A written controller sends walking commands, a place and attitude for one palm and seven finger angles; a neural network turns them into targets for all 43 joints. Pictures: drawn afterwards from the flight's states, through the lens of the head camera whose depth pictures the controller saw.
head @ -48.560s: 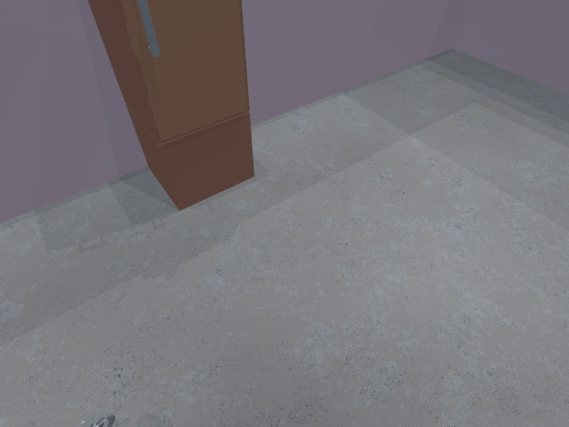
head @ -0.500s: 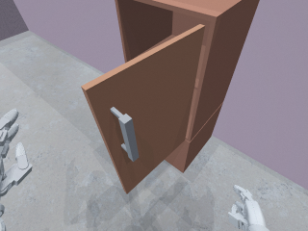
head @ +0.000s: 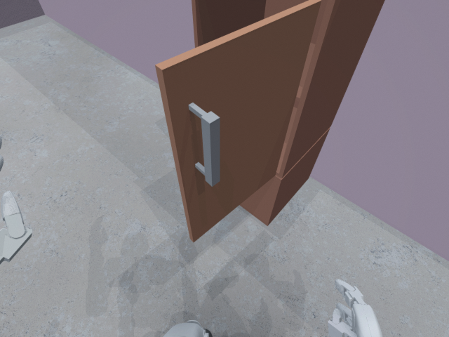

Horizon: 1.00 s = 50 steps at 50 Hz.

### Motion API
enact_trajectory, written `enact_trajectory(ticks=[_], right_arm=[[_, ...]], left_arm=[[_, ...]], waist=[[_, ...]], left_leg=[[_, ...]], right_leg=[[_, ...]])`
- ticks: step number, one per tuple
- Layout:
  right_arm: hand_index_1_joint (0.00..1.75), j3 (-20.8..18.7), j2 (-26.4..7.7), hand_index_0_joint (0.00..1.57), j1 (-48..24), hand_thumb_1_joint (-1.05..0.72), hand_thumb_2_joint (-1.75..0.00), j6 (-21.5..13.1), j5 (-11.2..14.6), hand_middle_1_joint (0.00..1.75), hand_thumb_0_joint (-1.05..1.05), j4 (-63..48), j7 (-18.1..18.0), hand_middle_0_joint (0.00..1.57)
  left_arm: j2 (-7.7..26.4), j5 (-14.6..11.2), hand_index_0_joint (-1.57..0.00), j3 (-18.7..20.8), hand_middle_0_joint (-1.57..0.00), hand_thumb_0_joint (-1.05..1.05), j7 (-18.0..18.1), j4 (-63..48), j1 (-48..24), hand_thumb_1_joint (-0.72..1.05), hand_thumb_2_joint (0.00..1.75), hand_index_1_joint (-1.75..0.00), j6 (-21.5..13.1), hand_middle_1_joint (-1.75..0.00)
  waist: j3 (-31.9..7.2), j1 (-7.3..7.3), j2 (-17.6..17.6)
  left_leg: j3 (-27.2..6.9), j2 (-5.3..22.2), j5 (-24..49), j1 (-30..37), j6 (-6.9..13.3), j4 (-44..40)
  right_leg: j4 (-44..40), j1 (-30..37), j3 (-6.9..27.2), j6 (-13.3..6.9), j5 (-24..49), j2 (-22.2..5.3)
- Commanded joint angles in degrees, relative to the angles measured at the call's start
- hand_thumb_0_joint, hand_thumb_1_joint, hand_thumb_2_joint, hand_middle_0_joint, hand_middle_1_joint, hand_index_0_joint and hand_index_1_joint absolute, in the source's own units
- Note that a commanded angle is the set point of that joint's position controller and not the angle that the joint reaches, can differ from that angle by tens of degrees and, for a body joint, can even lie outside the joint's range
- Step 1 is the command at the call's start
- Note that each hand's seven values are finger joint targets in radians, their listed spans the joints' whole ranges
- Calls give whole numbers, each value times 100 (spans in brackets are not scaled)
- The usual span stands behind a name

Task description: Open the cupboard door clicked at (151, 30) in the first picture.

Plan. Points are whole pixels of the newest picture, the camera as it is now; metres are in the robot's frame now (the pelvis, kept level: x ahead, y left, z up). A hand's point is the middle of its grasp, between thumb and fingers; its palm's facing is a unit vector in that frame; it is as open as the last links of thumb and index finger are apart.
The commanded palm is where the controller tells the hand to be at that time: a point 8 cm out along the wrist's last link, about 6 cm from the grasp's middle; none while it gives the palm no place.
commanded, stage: step back with the hand held close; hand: left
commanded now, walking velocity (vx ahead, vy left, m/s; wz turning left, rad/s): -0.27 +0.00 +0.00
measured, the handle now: (204, 147) +0.43 +0.08 +0.09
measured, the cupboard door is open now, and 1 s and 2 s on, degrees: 84 84 84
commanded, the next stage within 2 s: stop stepping back and stand still in 0.40 s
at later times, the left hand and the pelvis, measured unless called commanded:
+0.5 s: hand out of the picture +0.13 +0.25 +0.17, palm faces +0.33 -0.84 -0.44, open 7.4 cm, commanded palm +0.07 +0.30 +0.19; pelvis -0.10 +0.01 +0.01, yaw -4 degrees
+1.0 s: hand out of the picture +0.01 +0.27 +0.18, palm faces +0.43 -0.81 -0.39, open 7.4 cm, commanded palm -0.05 +0.31 +0.19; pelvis -0.20 +0.01 +0.02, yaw -3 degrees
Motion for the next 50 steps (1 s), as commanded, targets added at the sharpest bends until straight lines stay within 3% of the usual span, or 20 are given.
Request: enact_trajectory(ticks=[1, 5, 8, 14, 15, 16, 17, 19, 21, 23, 25, 26, 27, 31, 34, 38, 40, 41, 42, 50], right_arm=[[30, -307, -655, 20, -399, -90, -90, -307, -6, 30, 0, -758, -77, 20], [30, -312, -869, 20, -669, -90, -90, -432, -60, 30, 0, -938, -158, 20], [30, -412, -688, 20, -586, -90, -90, -544, -93, 30, 0, -755, -47, 20], [30, -314, -651, 20, -594, -90, -90, -610, -58, 30, 0, -594, 106, 20], [30, -317, -619, 20, -530, -90, -90, -545, -52, 30, 0, -558, 111, 20], [30, -304, -569, 20, -512, -90, -90, -439, -37, 30, 0, -499, 103, 20], [30, -256, -535, 20, -614, -90, -90, -423, -137, 30, 0, -412, 73, 20], [30, -238, -467, 20, -496, -90, -90, -438, -52, 30, 0, -440, 36, 20], [30, -123, -453, 20, -873, -90, -90, -354, -16, 30, 0, -656, -97, 20], [30, -45, -516, 20, -917, -90, -90, -290, -23, 30, 0, -655, -208, 20], [30, -206, -812, 20, -710, -90, -90, -359, -16, 30, 0, -719, -158, 20], [30, -310, -767, 20, -477, -90, -90, -504, -1, 30, 0, -749, -21, 20], [30, -379, -759, 20, -368, -90, -90, -652, -58, 30, 0, -740, 34, 20], [30, -333, -675, 20, -392, -90, -90, -697, -79, 30, 0, -728, 109, 20], [30, -267, -666, 20, -485, -90, -90, -578, -116, 30, 0, -751, 44, 20], [30, -282, -646, 20, -436, -90, -90, -436, -142, 30, 0, -665, -75, 20], [30, -294, -665, 20, -377, -90, -90, -275, -123, 30, 0, -529, -97, 20], [30, -252, -753, 20, -449, -90, -90, -285, -196, 30, 0, -429, -85, 20], [30, -240, -665, 20, -377, -90, -90, -313, -98, 30, 0, -326, -78, 20], [30, -176, -642, 20, -377, -90, -90, -599, -131, 30, 0, -368, -293, 20]], left_arm=[[1276, 3, -20, 636, -20, 0, 202, -1155, -456, 90, 90, -30, -265, -30], [1319, 59, -20, 975, -20, 0, 214, -1380, -467, 90, 90, -30, -424, -30], [1365, -31, -20, 966, -20, 0, 204, -1041, -286, 90, 90, -30, -474, -30], [1151, -255, -20, 475, -20, 0, 114, -1078, -163, 90, 90, -30, -338, -30], [1273, -245, -20, 498, -20, 0, 78, -1055, -260, 90, 90, -30, -368, -30], [1525, -196, -20, 582, -20, 0, 79, -1101, -451, 90, 90, -30, -396, -30], [1705, -180, -20, 761, -20, 0, 155, -1153, -676, 90, 90, -30, -459, -30], [1365, -71, -20, 438, -20, 0, 69, -700, -667, 90, 90, -30, -294, -30], [1486, 34, -20, 635, -20, 0, 42, -829, -653, 90, 90, -30, -165, -30], [1505, -24, -20, 632, -20, 0, 17, -1099, -617, 90, 90, -30, -124, -30], [1716, -62, -20, 779, -20, 0, -1, -1653, -503, 90, 90, -30, -243, -30], [1606, -158, -20, 757, -20, 0, -58, -1657, -315, 90, 90, -30, -343, -30], [1526, -137, -20, 783, -20, 0, -71, -1377, 86, 90, 90, -30, -404, -30], [1452, -174, -20, 952, -20, 0, 80, -1791, 661, 90, 90, -30, -227, -30], [1314, -137, -20, 876, -20, 0, 168, -1454, 837, 90, 90, -30, -57, -30], [1376, -121, -20, 643, -20, 0, 154, -1215, 458, 90, 90, -30, 95, -30], [1646, -162, -20, 750, -20, 0, 104, -1312, 44, 90, 90, -30, 138, -30], [1821, -189, -20, 926, -20, 0, 95, -1384, -392, 90, 90, -30, 96, -30], [1501, -177, -20, 595, -20, 0, 76, -1076, -746, 90, 90, -30, 125, -30], [1272, 91, -20, 376, -20, 0, 223, -651, -948, 90, 90, -30, -124, -30]], waist=[[-867, -229, -767], [-701, -94, 1882], [-911, -25, 727], [-1103, -9, 1135], [-1024, -63, 391], [-902, -91, -868], [-781, 24, -954], [-1107, -99, -1580], [-818, -41, -1465], [-665, -105, -351], [-1467, 42, 1087], [-1904, 88, 1165], [-1882, 81, 1018], [-1396, -132, 917], [-909, -103, 1476], [-795, -140, 741], [-709, -191, -1090], [-585, -157, -1000], [-736, -246, -1130], [-278, -127, -540]], left_leg=[[-358, 87, -208, 1409, -94, -39], [-2647, 1888, -3408, -1317, 622, -3371], [-1956, 1729, -1814, -516, 620, -2940], [-811, 1082, -833, 617, -151, -2633], [-469, 781, -280, 1007, -307, -1643], [-277, 305, 8, 1381, -423, 231], [-309, -21, -797, 899, -466, 1643], [-441, -82, -884, -177, -391, 2126], [-106, -61, -687, 47, -318, 1119], [-5, -164, 468, 616, -312, -764], [-1207, 1157, 5268, 2285, 201, -1539], [-1508, 1680, 5314, 2765, 453, -1707], [-1918, 1783, 4172, 2624, 593, -1894], [-1626, 1408, -699, 1207, 408, -2837], [-1146, 1032, -2336, 78, -118, -3648], [-297, 336, -1337, 361, -460, -2338], [-269, -64, -163, 997, -300, 1176], [-420, 40, -3, 327, -322, 2164], [-541, -36, -278, -212, -373, 2676], [362, 91, -316, 990, 41, -860]], right_leg=[[-1137, -856, 900, -564, -31, -1011], [1983, 1199, -145, 5, -1219, 542], [3009, 593, 54, -157, -1667, 502], [-731, 1072, -449, -412, -1663, 394], [-1853, 653, 213, -588, -1301, -151], [-2594, -485, 1951, -975, -978, -1411], [-2521, -763, 2353, -1374, 1053, -2222], [-1212, 781, 902, -1047, 4107, -1590], [-818, 1105, 542, -795, 5042, -1288], [-372, 1128, 235, -494, 4620, -895], [736, 329, -28, 39, 953, -12], [1445, 210, 238, -64, -1784, 209], [1989, -39, 280, -90, -2375, 438], [1897, 434, 45, -89, -1408, 266], [1106, 1361, -648, -188, -1661, 638], [-1605, 1846, -677, -457, -1577, 408], [-2750, -416, 1682, -1204, -1986, -1656], [-2704, -624, 1805, -1507, -1883, -2052], [-2701, -454, 1990, -1456, -2978, -1978], [-1718, 343, 861, -942, -1838, -1140]])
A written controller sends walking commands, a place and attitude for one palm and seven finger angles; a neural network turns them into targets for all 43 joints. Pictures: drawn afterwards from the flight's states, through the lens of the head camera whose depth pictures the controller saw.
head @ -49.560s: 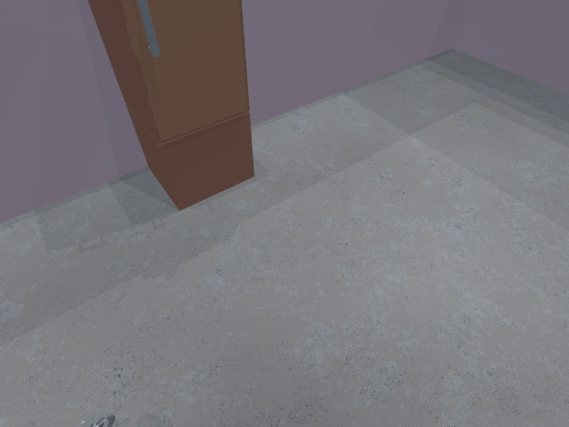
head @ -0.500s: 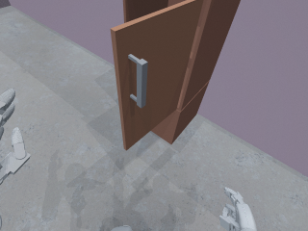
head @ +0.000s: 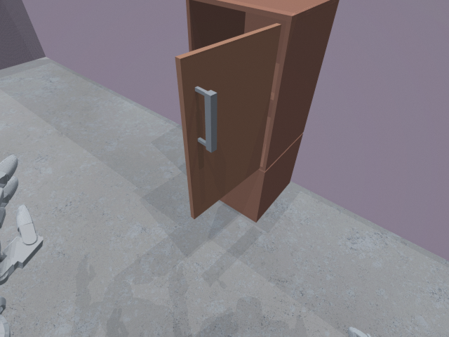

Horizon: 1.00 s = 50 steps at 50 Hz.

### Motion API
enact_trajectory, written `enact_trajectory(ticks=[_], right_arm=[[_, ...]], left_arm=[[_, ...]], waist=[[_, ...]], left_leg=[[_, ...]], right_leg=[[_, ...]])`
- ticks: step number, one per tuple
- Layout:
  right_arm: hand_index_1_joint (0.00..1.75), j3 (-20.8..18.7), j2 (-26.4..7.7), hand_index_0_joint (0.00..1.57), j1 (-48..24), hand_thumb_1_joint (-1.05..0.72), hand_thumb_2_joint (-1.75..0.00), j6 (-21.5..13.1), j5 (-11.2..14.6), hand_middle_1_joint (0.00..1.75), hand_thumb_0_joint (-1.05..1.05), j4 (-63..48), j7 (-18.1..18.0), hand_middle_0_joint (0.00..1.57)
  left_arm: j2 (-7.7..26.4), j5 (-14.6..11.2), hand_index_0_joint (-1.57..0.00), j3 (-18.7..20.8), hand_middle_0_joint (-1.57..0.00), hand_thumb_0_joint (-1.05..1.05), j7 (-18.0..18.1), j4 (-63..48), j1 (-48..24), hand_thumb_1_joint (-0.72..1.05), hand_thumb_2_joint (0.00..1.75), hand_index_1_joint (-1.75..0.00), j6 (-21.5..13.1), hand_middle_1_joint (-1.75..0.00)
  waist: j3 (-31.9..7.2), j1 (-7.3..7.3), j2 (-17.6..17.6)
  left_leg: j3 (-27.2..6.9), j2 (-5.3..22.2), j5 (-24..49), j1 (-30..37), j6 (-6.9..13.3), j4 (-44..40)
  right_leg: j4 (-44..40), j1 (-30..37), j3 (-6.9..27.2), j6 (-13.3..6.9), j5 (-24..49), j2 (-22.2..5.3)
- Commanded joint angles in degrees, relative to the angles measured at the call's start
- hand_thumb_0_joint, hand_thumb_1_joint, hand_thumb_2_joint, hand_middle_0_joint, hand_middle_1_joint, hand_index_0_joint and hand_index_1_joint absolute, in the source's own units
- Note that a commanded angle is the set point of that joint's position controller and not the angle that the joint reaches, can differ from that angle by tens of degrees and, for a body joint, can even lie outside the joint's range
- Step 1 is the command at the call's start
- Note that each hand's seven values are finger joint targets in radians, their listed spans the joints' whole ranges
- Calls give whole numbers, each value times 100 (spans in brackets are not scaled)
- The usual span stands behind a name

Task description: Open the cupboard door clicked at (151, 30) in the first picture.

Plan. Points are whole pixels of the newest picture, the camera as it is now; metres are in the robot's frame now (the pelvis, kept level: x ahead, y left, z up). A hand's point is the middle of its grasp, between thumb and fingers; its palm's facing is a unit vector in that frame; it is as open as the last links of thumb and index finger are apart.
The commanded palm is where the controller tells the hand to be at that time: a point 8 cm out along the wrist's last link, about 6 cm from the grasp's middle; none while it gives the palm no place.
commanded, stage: stop stepping back and stand still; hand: left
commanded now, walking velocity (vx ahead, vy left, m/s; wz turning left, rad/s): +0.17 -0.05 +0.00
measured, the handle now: (205, 120) +0.63 +0.10 +0.08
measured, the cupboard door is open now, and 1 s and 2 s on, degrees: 84 84 84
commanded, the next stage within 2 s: let the arm hang, fingers relaxed in 0.20 s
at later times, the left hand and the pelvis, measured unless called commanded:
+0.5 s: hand out of the picture +0.12 +0.24 -0.12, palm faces +0.11 -0.94 -0.32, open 7.4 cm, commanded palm none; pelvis -0.02 +0.02 -0.02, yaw +3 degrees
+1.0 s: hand out of the picture -0.07 +0.20 -0.17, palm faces +0.07 -0.97 -0.23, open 7.3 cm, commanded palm none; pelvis -0.04 +0.02 +0.00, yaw +2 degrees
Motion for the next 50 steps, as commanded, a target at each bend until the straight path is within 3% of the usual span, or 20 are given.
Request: enact_trajectory(ticks=[1, 3, 5, 6, 9, 11, 12, 14, 15, 16, 17, 18, 20, 21, 24, 25, 27, 31, 38, 50], right_arm=[[30, -185, -567, 20, -900, -90, -90, -541, -16, 30, 0, -1161, -95, 20], [30, -265, -757, 20, -886, -90, -90, -553, 26, 30, 0, -1332, -59, 20], [30, -210, -603, 20, -799, -90, -90, -538, 16, 30, 0, -1188, 42, 20], [30, -211, -605, 20, -837, -90, -90, -542, 2, 30, 0, -1172, 78, 20], [30, -236, -642, 20, -811, -90, -90, -542, 74, 30, 0, -1183, 142, 20], [30, -308, -563, 20, -759, -90, -90, -460, 131, 30, 0, -1236, 217, 20], [30, -308, -549, 20, -776, -90, -90, -424, 145, 30, 0, -1244, 243, 20], [30, -211, -463, 20, -836, -90, -90, -404, 121, 30, 0, -1214, 249, 20], [30, -447, -988, 20, -938, -90, -90, -408, 10, 30, 0, -24, 764, 20], [30, -388, -598, 20, -420, -90, -90, -14, 72, 30, 0, -109, 730, 20], [30, -352, -527, 20, -160, -90, -90, 173, 37, 30, 0, -107, 714, 20], [30, -314, -673, 20, -169, -90, -90, 282, -22, 30, 0, -195, 699, 20], [30, -295, -1117, 20, -679, -90, -90, 388, -168, 30, 0, -212, 627, 20], [30, -258, -1109, 20, -795, -90, -90, 388, -223, 30, 0, -276, 581, 20], [30, -170, -779, 20, -895, -90, -90, 460, -162, 30, 0, 225, 545, 20], [30, -154, -603, 20, -772, -90, -90, 503, -114, 30, 0, 402, 527, 20], [30, -141, -430, 20, -478, -90, -90, 583, -67, 30, 0, 772, 514, 20], [30, -128, -202, 20, -412, -90, -90, 609, -82, 30, 0, 1344, 457, 20], [30, -127, -213, 20, -33, -90, -90, 648, -44, 30, 0, 1966, 439, 20], [30, -111, -35, 20, 331, -90, -90, 640, -62, 30, 0, 2356, 424, 20]], left_arm=[[1372, 42, -20, 776, -20, 0, 220, -1556, -681, 90, 90, -30, -476, -30], [1428, -4, -20, 906, -20, 0, 219, -1991, -519, 90, 90, -30, -549, -30], [1481, 5, -20, 1045, -20, 0, 167, -1884, -238, 90, 90, -30, -571, -30], [1407, 40, -20, 1016, -20, 0, 145, -1846, -194, 90, 90, -30, -548, -30], [1284, 8, -20, 1038, -20, 0, 115, -1392, 170, 90, 90, -30, -505, -30], [1271, -83, -20, 1013, -20, 0, 87, -1179, 342, 90, 90, -30, -508, -30], [1251, -111, -20, 979, -20, 0, 87, -1100, 361, 90, 90, -30, -497, -30], [1301, -79, -20, 990, -20, 0, 99, -1216, 162, 90, 90, -30, -578, -30], [243, 578, -20, -1183, -20, 0, -641, 2831, -546, 90, 90, -30, 461, -30], [-28, 411, -20, -1262, -20, 0, -789, 3005, -498, 90, 90, -30, 810, -30], [-225, 368, -20, -1406, -20, 0, -827, 3223, -710, 90, 90, -30, 915, -30], [-342, 321, -20, -1554, -20, 0, -862, 3448, -733, 90, 90, -30, 982, -30], [-372, 329, -20, -1646, -20, 0, -858, 4077, -789, 90, 90, -30, 1016, -30], [-377, 327, -20, -1645, -20, 0, -871, 4326, -972, 90, 90, -30, 986, -30], [-62, 323, -20, -1681, -20, 0, -809, 5656, -1138, 90, 90, -30, 947, -30], [22, 306, -20, -1721, -20, 0, -789, 6091, -1125, 90, 90, -30, 891, -30], [69, 265, -20, -1817, -20, 0, -760, 6726, -1374, 90, 90, -30, 841, -30], [-363, 212, -20, -1860, -20, 0, -720, 7604, -1226, 90, 90, -30, 880, -30], [-441, 194, -20, -1986, -20, 0, -732, 8482, -1156, 90, 90, -30, 893, -30], [-563, 191, -20, -1978, -20, 0, -685, 8851, -1031, 90, 90, -30, 918, -30]], waist=[[478, -84, -71], [103, -77, 1161], [120, -148, 1620], [358, -141, 1630], [424, -114, 728], [145, -178, -691], [186, -143, -824], [114, -129, -493], [424, -367, -79], [115, -350, -105], [167, -386, -323], [187, -305, -223], [326, -62, -3], [534, 22, -152], [257, 84, -235], [73, -21, -593], [130, -233, -331], [326, -142, 1175], [873, -158, 299], [1075, -141, 156]], left_leg=[[221, -2, 18, 967, 200, -1906], [-951, 798, 1390, 1729, 526, -2065], [-1544, 1248, 1717, 1380, 740, -2266], [-1481, 1308, 1483, 958, 737, -2405], [-577, 789, 1266, 269, 380, -1674], [55, 24, 632, 7, -5, -388], [-8, -148, -93, -380, -76, 311], [-296, 17, -560, -372, -38, 150], [-334, 263, -289, -785, 23, 487], [-302, 66, -164, 7, -46, -112], [-287, 76, 997, 367, 31, -590], [-966, 453, 1852, 562, 298, -980], [-2183, 1315, 1034, -252, 929, -1814], [-2157, 1178, 1755, -358, 930, -1823], [-876, 385, 2177, -66, 289, -1380], [-447, 98, 1838, 405, 91, -1081], [-294, 1, 1248, 962, -24, -1160], [-506, 315, 1505, 1047, 88, -1813], [-591, 382, 763, 1020, 101, -2266], [-554, 327, 518, 910, 100, -2411]], right_leg=[[-566, -569, 1160, -278, -851, -1026], [778, -866, 549, 162, 373, -337], [1129, -982, 27, 375, -408, -59], [1144, -807, -22, 374, -730, -51], [5, 81, 241, 308, 544, -167], [-594, 258, 1730, -133, 1630, -1104], [-772, 381, 2204, -429, 2337, -1561], [-536, 547, 1780, -524, 3011, -1679], [411, 45, 792, -463, 4074, -1899], [537, -321, 732, -382, 3342, -1396], [857, -574, 272, -99, 2632, -1088], [1201, -1096, 83, 151, 1343, -768], [1672, -852, 188, 324, -906, -246], [1429, -673, 268, 348, -227, -279], [368, 217, 671, 206, 1510, -670], [58, 144, 954, 37, 2294, -1016], [-203, -115, 999, -174, 2606, -1204], [-438, 49, 572, 65, 1288, -745], [-993, -175, 490, 35, 214, -703], [-961, -342, 518, 44, -186, -693]])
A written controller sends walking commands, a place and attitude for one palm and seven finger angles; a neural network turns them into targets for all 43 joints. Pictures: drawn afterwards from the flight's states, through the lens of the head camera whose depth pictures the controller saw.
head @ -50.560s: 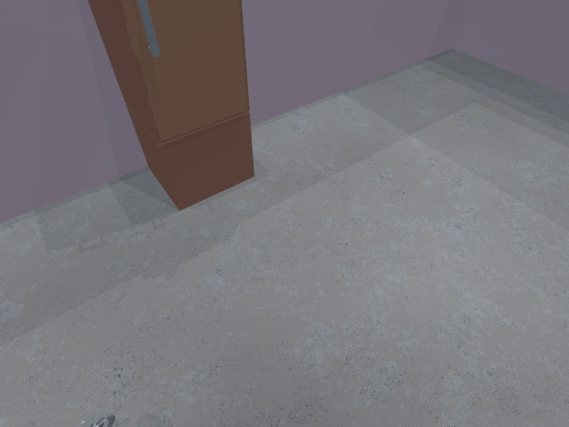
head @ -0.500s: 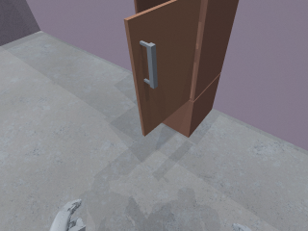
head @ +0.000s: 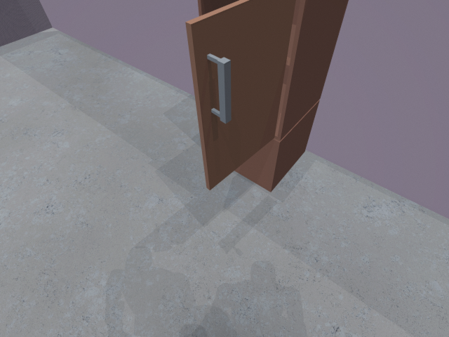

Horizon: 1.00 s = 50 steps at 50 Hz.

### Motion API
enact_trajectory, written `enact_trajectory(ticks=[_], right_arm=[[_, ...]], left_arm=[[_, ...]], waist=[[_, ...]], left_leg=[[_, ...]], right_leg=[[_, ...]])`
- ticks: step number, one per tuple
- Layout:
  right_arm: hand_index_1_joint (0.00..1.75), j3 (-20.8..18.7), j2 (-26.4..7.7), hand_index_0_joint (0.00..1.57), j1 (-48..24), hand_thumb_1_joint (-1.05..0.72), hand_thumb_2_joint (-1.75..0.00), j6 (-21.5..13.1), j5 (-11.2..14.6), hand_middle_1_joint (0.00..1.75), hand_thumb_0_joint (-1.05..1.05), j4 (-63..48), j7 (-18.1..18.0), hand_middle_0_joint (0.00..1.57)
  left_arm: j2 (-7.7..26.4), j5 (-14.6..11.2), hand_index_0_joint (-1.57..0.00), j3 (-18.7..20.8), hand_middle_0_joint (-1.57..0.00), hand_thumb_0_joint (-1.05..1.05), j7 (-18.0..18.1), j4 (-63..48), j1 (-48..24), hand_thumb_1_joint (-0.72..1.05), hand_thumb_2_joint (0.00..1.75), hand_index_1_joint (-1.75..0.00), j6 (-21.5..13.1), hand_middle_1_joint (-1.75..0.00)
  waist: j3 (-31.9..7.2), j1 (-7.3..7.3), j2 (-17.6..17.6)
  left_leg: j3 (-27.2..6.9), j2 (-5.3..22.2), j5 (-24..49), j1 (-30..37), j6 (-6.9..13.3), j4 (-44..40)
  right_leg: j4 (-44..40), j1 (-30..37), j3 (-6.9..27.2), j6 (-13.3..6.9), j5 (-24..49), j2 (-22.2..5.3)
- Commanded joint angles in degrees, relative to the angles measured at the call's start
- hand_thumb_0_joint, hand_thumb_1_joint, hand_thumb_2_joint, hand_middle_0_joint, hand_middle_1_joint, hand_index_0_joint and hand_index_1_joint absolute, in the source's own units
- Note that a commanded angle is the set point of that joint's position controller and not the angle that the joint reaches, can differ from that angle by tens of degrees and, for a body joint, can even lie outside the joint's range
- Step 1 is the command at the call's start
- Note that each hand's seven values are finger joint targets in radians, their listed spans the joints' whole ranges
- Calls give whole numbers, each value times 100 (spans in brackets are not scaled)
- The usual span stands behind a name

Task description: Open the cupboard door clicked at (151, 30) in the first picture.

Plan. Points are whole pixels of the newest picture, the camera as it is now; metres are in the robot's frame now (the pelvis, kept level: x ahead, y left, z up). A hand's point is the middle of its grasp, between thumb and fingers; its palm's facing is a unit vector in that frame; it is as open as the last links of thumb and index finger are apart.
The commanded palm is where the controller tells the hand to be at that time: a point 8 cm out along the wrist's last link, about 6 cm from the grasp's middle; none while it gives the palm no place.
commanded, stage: let the arm hang, fingers relaxed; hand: left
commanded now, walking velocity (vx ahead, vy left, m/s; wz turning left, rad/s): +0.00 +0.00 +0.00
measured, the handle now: (219, 90) +0.67 +0.05 +0.07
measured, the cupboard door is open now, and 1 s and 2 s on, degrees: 84 84 84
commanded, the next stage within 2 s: look to check the result in 0.40 s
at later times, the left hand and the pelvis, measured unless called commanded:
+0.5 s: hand out of the picture +0.01 +0.17 -0.17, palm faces +0.03 -0.98 -0.20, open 7.3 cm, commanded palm none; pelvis +0.00 +0.00 +0.00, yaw +0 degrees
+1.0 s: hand out of the picture +0.04 +0.18 -0.17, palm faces +0.02 -0.97 -0.24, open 7.4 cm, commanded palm none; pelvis +0.02 -0.01 +0.00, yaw +0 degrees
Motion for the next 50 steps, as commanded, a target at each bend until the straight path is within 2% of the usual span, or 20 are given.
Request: enact_trajectory(ticks=[1, 4, 9, 13, 16, 23, 29, 36, 38, 50], right_arm=[[30, -95, -416, 20, 361, -90, -90, -81, 3, 30, 0, -119, -17, 20], [30, -94, -374, 20, 388, -90, -90, -94, -6, 30, 0, -94, -19, 20], [30, -103, -299, 20, 402, -90, -90, -125, 5, 30, 0, -90, -21, 20], [30, -108, -262, 20, 395, -90, -90, -117, 7, 30, 0, -91, -23, 20], [30, -116, -287, 20, 386, -90, -90, -113, 4, 30, 0, -105, -21, 20], [30, -126, -337, 20, 292, -90, -90, -116, 14, 30, 0, -111, -21, 20], [30, -127, -454, 20, 166, -90, -90, -128, 23, 30, 0, -103, -28, 20], [30, -130, -587, 20, 10, -90, -90, -144, 18, 30, 0, -116, -32, 20], [30, -136, -628, 20, -16, -90, -90, -142, 27, 30, 0, -121, -29, 20], [30, -159, -949, 20, -325, -90, -90, -160, 22, 30, 0, -166, -10, 20]], left_arm=[[609, 29, -20, 107, -20, 0, 70, -166, 186, 90, 90, -30, -64, -30], [560, 33, -20, 125, -20, 0, 79, -179, 194, 90, 90, -30, -64, -30], [514, 38, -20, 140, -20, 0, 92, -212, 181, 90, 90, -30, -89, -30], [504, 37, -20, 143, -20, 0, 97, -227, 143, 90, 90, -30, -95, -30], [513, 37, -20, 143, -20, 0, 92, -247, 144, 90, 90, -30, -107, -30], [551, 40, -20, 148, -20, 0, 93, -252, 114, 90, 90, -30, -124, -30], [615, 36, -20, 145, -20, 0, 87, -234, 68, 90, 90, -30, -150, -30], [698, 33, -20, 153, -20, 0, 74, -211, 26, 90, 90, -30, -164, -30], [753, 37, -20, 156, -20, 0, 73, -217, -42, 90, 90, -30, -167, -30], [1052, 32, -20, 183, -20, 0, 42, -286, -314, 90, 90, -30, -201, -30]], waist=[[259, -16, -250], [217, -4, -105], [186, 11, -249], [247, -12, -109], [217, -26, -260], [127, -41, -201], [91, -43, -242], [24, -30, -113], [35, -39, -217], [-78, -17, -264]], left_leg=[[-488, 462, -489, -124, 124, -510], [-522, 472, -519, -169, 129, -554], [-479, 474, -234, -155, 122, -524], [-463, 483, -207, -129, 113, -510], [-441, 467, -189, -45, 111, -479], [-440, 488, -44, 76, 112, -451], [-431, 509, 144, 177, 98, -437], [-448, 527, 256, 258, 97, -458], [-458, 544, 265, 264, 101, -474], [-487, 565, 397, 356, 88, -512]], right_leg=[[-657, -411, 623, -152, -642, -592], [-586, -365, 626, -147, -566, -571], [-528, -261, 586, -126, -250, -592], [-559, -320, 613, -124, -254, -590], [-598, -360, 643, -126, -276, -599], [-629, -320, 640, -128, -175, -615], [-664, -237, 655, -120, 29, -623], [-685, -146, 653, -133, 185, -637], [-715, -135, 656, -133, 161, -638], [-801, 36, 680, -140, 381, -683]])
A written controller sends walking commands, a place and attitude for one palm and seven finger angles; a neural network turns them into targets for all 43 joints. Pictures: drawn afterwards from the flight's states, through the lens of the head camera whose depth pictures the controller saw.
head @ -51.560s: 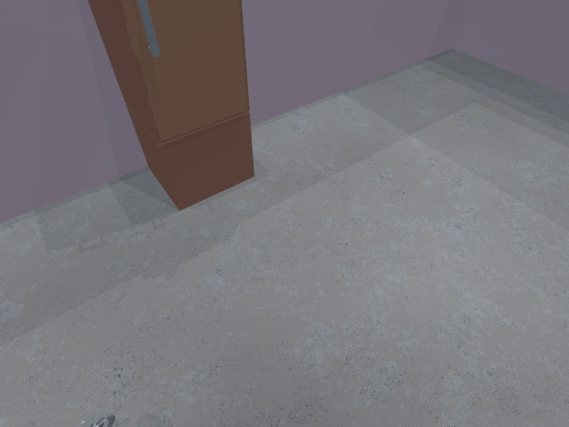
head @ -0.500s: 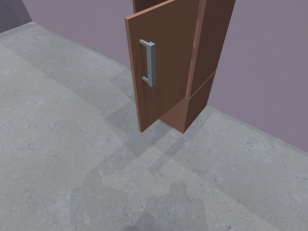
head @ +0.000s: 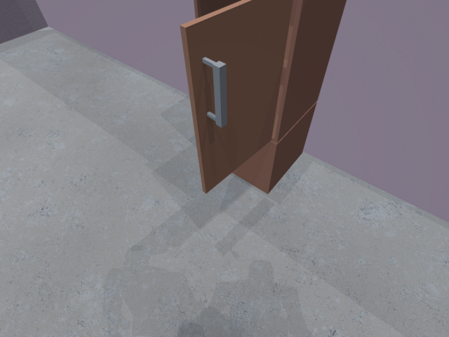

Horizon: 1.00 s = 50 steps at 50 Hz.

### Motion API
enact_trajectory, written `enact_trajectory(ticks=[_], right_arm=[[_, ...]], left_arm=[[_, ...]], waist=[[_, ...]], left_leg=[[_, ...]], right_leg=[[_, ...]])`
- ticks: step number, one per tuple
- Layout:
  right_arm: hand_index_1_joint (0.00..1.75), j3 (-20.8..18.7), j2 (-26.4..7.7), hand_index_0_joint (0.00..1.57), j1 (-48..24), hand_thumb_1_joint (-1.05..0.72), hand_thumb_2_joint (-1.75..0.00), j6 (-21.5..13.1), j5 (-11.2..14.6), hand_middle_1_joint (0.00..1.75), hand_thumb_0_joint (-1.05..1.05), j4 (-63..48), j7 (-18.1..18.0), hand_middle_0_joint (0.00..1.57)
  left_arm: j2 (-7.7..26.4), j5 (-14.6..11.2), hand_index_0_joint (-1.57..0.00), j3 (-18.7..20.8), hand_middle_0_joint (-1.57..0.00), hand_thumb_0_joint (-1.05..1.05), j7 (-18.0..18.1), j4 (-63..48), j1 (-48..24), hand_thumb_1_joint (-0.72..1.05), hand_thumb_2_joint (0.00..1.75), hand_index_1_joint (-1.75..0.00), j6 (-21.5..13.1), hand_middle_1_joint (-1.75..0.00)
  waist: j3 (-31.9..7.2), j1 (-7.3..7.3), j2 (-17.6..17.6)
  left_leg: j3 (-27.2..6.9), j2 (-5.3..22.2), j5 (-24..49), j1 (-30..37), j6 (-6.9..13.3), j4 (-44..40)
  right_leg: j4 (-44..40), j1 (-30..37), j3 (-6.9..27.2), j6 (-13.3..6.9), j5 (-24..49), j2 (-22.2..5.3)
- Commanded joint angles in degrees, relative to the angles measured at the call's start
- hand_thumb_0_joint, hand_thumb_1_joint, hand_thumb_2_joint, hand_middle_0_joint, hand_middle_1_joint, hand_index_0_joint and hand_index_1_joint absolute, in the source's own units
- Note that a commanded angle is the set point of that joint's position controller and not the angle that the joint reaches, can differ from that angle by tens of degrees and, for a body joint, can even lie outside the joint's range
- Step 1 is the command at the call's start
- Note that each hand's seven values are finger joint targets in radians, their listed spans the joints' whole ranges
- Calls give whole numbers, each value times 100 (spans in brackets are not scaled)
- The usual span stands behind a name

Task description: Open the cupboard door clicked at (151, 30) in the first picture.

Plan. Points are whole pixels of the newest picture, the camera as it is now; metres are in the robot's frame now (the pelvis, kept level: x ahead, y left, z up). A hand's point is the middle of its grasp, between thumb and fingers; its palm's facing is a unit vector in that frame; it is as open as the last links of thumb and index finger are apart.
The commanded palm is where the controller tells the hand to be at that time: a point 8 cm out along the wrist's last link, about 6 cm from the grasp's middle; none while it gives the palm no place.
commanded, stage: stand and wait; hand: left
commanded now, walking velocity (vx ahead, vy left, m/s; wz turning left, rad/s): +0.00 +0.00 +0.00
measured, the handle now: (214, 93) +0.65 +0.06 +0.07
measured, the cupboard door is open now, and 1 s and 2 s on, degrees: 84 84 84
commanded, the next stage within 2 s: none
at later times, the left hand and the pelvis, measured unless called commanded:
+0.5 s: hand out of the picture +0.07 +0.22 -0.16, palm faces +0.01 -0.95 -0.30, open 7.4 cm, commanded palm none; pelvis +0.01 -0.01 +0.00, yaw +0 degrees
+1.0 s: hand out of the picture +0.08 +0.22 -0.16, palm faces -0.01 -0.95 -0.31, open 7.4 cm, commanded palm none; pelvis +0.03 -0.01 +0.00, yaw -1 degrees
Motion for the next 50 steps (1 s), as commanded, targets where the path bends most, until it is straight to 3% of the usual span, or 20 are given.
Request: enact_trajectory(ticks=[1, 11, 27, 50], right_arm=[[30, -133, -756, 20, 157, -90, -90, -71, 13, 30, 0, -170, -12, 20], [30, -153, -1066, 20, -106, -90, -90, -100, 20, 30, 0, -216, -4, 20], [30, -149, -1401, 20, -428, -90, -90, -105, 30, 30, 0, -291, 21, 20], [30, -148, -1438, 20, -454, -90, -90, -113, 44, 30, 0, -287, -3, 20]], left_arm=[[945, 23, -20, 146, -20, 0, 61, -200, 122, 90, 90, -30, -77, -30], [1247, 18, -20, 189, -20, 0, 45, -283, -152, 90, 90, -30, -120, -30], [1531, 24, -20, 187, -20, 0, 20, -323, -432, 90, 90, -30, -128, -30], [1607, 11, -20, 166, -20, 0, 41, -323, -434, 90, 90, -30, -143, -30]], waist=[[-93, -9, -188], [-313, -1, -200], [-330, 11, -176], [-493, -6, -227]], left_leg=[[-484, 530, 496, 165, 161, -298], [-502, 576, 820, 292, 143, -328], [-523, 626, 799, 455, 132, -470], [-445, 658, 1140, 643, 122, -417]], right_leg=[[-576, -177, 666, -100, 510, -753], [-562, 101, 662, -89, 1147, -795], [-734, 136, 706, -74, 1055, -808], [-674, 336, 720, -40, 1843, -835]])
